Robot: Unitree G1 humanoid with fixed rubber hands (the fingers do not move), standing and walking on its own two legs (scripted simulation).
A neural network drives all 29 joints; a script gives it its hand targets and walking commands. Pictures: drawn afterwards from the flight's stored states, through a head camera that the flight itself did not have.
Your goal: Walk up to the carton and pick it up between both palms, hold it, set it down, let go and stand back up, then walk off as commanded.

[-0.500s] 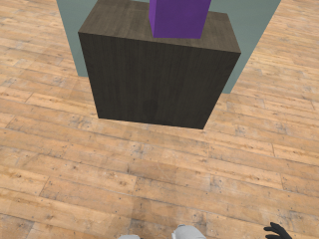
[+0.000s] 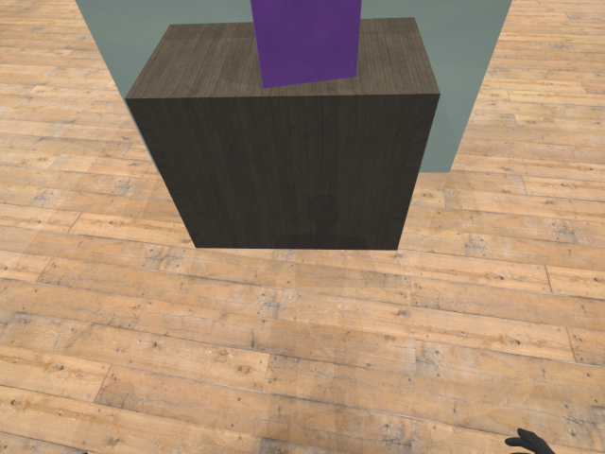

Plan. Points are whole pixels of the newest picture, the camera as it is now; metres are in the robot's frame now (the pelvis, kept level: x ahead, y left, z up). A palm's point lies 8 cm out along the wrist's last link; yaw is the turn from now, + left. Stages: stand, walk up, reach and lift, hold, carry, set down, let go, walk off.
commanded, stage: walk off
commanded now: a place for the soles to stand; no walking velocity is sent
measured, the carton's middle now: (301, 21) +1.12 +0.05 +0.05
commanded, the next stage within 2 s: stand in 0.06 s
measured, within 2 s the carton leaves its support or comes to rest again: neither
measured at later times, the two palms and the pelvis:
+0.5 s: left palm out of the picture +0.07 +0.32 -0.08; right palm out of the picture +0.13 -0.31 -0.09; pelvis +0.00 +0.00 +0.00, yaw +0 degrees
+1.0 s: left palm out of the picture +0.06 +0.33 -0.09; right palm out of the picture +0.12 -0.31 -0.08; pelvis -0.01 +0.01 +0.00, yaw +0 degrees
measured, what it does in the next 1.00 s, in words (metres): steps on the spot: left foot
